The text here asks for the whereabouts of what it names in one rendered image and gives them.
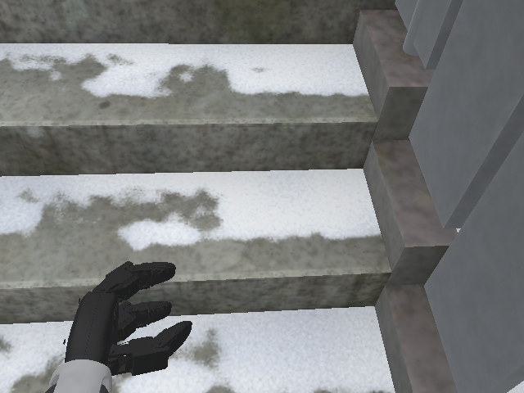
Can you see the robot left hand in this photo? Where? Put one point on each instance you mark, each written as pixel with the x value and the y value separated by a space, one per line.
pixel 100 322

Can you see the robot left forearm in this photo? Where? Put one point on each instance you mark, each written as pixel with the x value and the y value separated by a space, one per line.
pixel 81 376

